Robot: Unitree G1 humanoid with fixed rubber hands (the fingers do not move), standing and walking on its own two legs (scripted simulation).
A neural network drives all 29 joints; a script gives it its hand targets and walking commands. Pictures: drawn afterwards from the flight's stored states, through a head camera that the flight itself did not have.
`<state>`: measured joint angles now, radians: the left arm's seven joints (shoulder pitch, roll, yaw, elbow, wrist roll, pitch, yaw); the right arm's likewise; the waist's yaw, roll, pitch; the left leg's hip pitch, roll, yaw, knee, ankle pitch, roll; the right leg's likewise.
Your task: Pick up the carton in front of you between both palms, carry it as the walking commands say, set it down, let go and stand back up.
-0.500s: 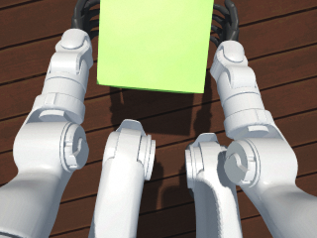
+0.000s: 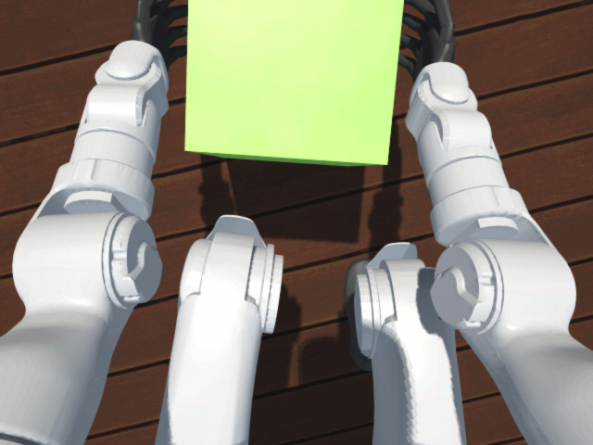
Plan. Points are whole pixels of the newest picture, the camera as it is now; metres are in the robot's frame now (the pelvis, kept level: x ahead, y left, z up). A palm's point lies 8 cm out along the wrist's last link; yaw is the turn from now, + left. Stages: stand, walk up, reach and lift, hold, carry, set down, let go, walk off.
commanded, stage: set down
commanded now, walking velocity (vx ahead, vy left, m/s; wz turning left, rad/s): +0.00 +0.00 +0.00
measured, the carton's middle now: (291, 85) +0.50 +0.09 -0.25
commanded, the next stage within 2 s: let go in 1.54 s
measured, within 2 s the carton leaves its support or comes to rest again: neither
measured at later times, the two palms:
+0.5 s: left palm (109, 57) +0.48 +0.30 -0.19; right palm (448, 77) +0.52 -0.10 -0.19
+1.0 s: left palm out of the picture +0.49 +0.30 -0.02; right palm (534, 8) +0.53 -0.08 -0.02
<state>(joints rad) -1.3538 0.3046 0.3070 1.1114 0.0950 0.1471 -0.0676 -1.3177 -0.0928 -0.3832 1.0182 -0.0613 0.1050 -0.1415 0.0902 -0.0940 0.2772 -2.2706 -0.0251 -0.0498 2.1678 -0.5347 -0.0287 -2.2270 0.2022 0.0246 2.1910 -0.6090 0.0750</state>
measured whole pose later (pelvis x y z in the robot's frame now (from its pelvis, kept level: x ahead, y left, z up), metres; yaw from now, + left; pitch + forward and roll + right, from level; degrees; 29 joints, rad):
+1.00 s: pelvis +0.01 +0.01 +0.09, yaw +1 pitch +44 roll -4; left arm -1.15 0.40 0.24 0.95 -0.09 0.10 -0.04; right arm -1.11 -0.14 -0.24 0.81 0.05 0.14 -0.18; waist 0.05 -0.04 0.02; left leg -2.12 -0.03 -0.04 1.85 -0.49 0.01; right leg -2.05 0.09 0.02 1.86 -0.58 0.05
